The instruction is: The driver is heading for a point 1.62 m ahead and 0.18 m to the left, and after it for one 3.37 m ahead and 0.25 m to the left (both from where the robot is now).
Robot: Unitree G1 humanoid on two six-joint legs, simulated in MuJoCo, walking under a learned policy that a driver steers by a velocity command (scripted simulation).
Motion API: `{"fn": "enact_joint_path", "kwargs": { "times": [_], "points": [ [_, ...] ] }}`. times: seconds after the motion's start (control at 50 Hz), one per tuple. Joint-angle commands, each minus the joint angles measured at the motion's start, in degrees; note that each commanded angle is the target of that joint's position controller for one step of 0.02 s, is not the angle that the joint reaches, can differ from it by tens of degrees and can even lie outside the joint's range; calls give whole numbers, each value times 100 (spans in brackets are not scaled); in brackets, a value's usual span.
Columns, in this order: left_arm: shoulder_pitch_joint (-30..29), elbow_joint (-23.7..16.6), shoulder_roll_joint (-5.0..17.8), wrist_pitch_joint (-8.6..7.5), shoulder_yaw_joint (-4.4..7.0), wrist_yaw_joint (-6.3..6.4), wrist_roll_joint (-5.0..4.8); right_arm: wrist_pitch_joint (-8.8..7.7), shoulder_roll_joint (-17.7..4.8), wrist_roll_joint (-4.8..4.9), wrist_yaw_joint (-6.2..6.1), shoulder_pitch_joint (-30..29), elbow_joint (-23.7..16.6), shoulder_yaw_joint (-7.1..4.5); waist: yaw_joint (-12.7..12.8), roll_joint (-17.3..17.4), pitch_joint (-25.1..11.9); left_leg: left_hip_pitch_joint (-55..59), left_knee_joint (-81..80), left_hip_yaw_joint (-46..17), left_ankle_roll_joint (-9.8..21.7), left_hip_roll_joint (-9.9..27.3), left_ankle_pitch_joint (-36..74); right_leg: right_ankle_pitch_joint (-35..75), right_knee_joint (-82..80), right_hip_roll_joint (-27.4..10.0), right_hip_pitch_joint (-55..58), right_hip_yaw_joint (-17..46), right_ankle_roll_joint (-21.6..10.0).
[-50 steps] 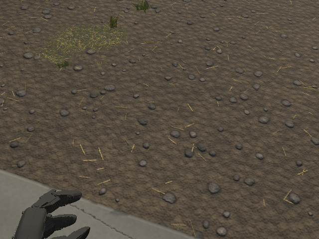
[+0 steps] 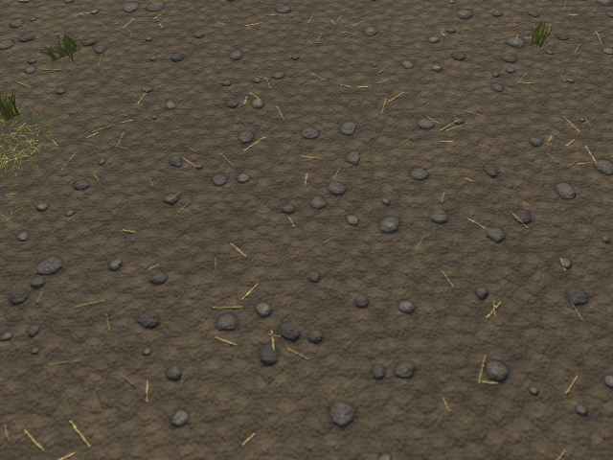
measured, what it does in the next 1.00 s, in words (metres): steps on the spot: right foot, then left foot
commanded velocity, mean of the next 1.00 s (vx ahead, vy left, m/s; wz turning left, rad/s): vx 0.00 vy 0.00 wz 0.06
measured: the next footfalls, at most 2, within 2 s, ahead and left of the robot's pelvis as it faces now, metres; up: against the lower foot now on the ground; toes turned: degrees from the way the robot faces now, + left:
right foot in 0.04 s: +0.04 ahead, -0.13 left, +0.00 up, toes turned -7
left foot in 0.50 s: +0.09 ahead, +0.09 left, +0.00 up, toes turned -15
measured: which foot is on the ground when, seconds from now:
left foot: down 0.00-0.04, up 0.06-0.48, down 0.50-0.84, up 0.86-1.00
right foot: up 0.00-0.02, down 0.04-0.54, up 0.56-0.82, down 0.84-1.00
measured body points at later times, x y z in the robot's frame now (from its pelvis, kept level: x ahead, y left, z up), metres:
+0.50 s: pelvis +0.02 -0.03 -0.01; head +0.03 -0.04 +0.44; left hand +0.27 +0.16 -0.09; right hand +0.10 -0.32 -0.11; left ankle +0.05 +0.10 -0.73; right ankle +0.00 -0.13 -0.74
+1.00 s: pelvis +0.00 -0.07 +0.00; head +0.03 -0.08 +0.45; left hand +0.11 +0.23 -0.08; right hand +0.18 -0.36 -0.10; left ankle -0.02 +0.08 -0.64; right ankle +0.01 -0.16 -0.74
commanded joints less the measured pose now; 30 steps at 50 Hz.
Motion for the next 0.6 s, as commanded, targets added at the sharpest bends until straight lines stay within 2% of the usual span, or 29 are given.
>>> {"fn": "enact_joint_path", "kwargs": {
  "times": [0.02, 0.04, 0.06, 0.08, 0.1, 0.12, 0.14, 0.16, 0.18, 0.2, 0.24, 0.3, 0.34, 0.36, 0.38, 0.4, 0.44, 0.46, 0.48, 0.5, 0.52, 0.54, 0.56, 0.58, 0.6],
  "points": [
    [323, -335, 526, 21, 260, -68, -23, -84, -1048, 170, 35, -191, -264, -352, 250, 1037, -1041, 963, 73, -659, 795, 1367, 2073, 536, -1343, 277, 637, -396, -407],
    [688, -201, 704, 27, 367, -4, -4, -90, -852, 196, 56, 42, -132, -321, 383, 722, -1099, 374, 718, -385, 391, 1107, 1490, 1164, -1878, 373, 1490, -151, -681],
    [1234, -129, 1498, -14, 614, 107, 11, -117, -599, 62, 84, 124, -215, -257, 469, -843, -1024, -1379, 2455, 24, -186, 466, -769, 3582, -2229, -652, 2810, 1528, -1234],
    [1019, -256, 2050, -137, 659, 107, 204, -177, -365, -106, 43, -282, -710, -165, 316, -1868, -1250, -3200, 3773, -759, -542, -343, -2642, 4117, -2130, -1667, 3155, 3516, -2395],
    [854, -369, 1651, -313, 582, 28, 290, -194, -689, -93, -19, -823, -731, -238, 674, -916, -1364, -3318, 4384, -1622, -470, -365, -2420, 3701, -2331, -1516, 2902, 3150, -2444],
    [647, -328, 1423, -427, 496, 52, 226, -187, -710, -26, -76, -958, -749, -261, 502, -661, -1107, -3372, 4452, -1780, -323, -352, -1821, 3166, -2391, -1225, 2580, 2783, -2165],
    [344, -331, 1277, -446, 433, 115, 130, -173, -731, -17, -152, -651, -600, -272, 255, -413, -1018, -3222, 4266, -1851, -283, -264, -1394, 3043, -2345, -1021, 2380, 2334, -1876],
    [45, -378, 1032, -419, 337, 183, 45, -150, -803, -70, -203, -435, -491, -289, 127, -538, -1041, -3019, 4117, -1884, -303, -239, -1097, 3264, -2282, -913, 2169, 2102, -1730],
    [-86, -408, 919, -403, 258, 248, 74, -150, -787, -93, -194, -296, -404, -278, 36, -639, -1138, -2643, 4179, -1822, -333, -320, -850, 3625, -2247, -777, 1889, 1904, -1687],
    [-86, -390, 859, -398, 209, 282, 136, -154, -762, -70, -177, -180, -344, -266, 5, -616, -1242, -2434, 4174, -1777, -358, -404, -677, 3792, -2227, -702, 1800, 1800, -1679],
    [58, -289, 861, -413, 169, 322, 173, -140, -660, -16, -166, -149, -305, -206, 59, -529, -1294, -2265, 3836, -1748, -381, -481, -454, 3780, -2213, -621, 1790, 1720, -1658],
    [146, -160, 886, -393, 135, 361, 182, -102, -449, -14, -141, -264, -368, -77, 158, -655, -1169, -1991, 3049, -1732, -398, -495, -240, 3411, -2189, -495, 1709, 1707, -1629],
    [76, -144, 885, -365, 111, 344, 236, -105, -390, -17, -102, -276, -391, -15, 186, -709, -1124, -1603, 2798, -1711, -389, -488, -217, 3257, -2182, -510, 1447, 1807, -1701],
    [-55, -170, 807, -342, 87, 325, 211, -92, -374, -23, -83, -337, -407, 9, 216, -566, -1023, -1465, 2711, -1661, -343, -454, -353, 3164, -2176, -616, 1261, 1915, -1769],
    [-69, -156, 798, -330, 70, 301, 204, -88, -363, -9, -69, -319, -425, 22, 231, -574, -959, -1318, 2559, -1649, -302, -458, -502, 3055, -2162, -612, 1143, 1998, -1796],
    [-97, -99, 662, -330, 7, 278, 236, -93, -354, 21, -47, -138, -385, 35, 171, -642, -996, -1070, 2282, -1654, -272, -422, -582, 2973, -2128, -561, 1105, 1897, -1768],
    [-118, 85, 207, -370, -151, 208, 244, -87, -142, 26, 37, 43, -272, 123, 177, -683, -986, -342, 1580, -1558, -188, -329, -546, 2532, -2141, -521, 880, 1768, -1678],
    [-33, 185, 272, -405, -155, 190, 256, -95, -214, 69, 59, 117, -303, 100, 117, -792, -849, -161, 931, -1448, -143, -452, -405, 2140, -2109, -384, 898, 1657, -1558],
    [16, 265, 389, -436, -116, 191, 241, -107, -304, 55, 68, 105, -352, 86, 65, -764, -702, 64, 252, -1377, -57, -534, 200, 1817, -2078, -305, 842, 1613, -1415],
    [52, 301, 415, -466, -95, 226, 225, -88, -443, -31, 69, 26, -399, 73, 136, -495, -647, 223, 51, -1667, 73, -407, 863, 1461, -1910, -183, 792, 1570, -1200],
    [361, 263, 627, -507, -18, 271, 302, -95, -1017, -12, 38, -46, -594, -45, 421, 124, -679, 235, 207, -2308, 364, 38, 2280, 956, -1388, 233, 731, 1274, -911],
    [302, 199, 592, -534, 6, 318, 361, -86, -1244, 107, 37, -85, -585, -142, 494, 946, -682, 79, -16, -2909, 899, 335, 2320, 492, -995, 746, 543, 628, -574],
    [-79, 85, 587, -538, 20, 373, 375, -73, -1196, 127, 24, 109, -577, -174, 247, 1351, -600, 95, -359, -3706, 1352, 692, 2041, 144, -527, 917, 231, 362, -307],
    [-330, 3, 581, -532, 54, 410, 322, -75, -1099, 102, -24, 360, -545, -165, 28, 1469, -612, 356, -532, -4247, 1629, 928, 2062, -302, -125, 1053, -149, 413, -233],
    [-592, -91, 499, -509, 65, 418, 271, -99, -1072, 60, -69, 682, -510, -174, -198, 1550, -634, 721, -656, -4642, 1848, 1099, 2300, -1296, 712, 1156, -699, 591, -180]
  ]
}}
Over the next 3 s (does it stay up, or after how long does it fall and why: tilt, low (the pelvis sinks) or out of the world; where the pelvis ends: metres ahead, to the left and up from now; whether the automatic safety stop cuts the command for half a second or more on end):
stays up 1.27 0.05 -0.15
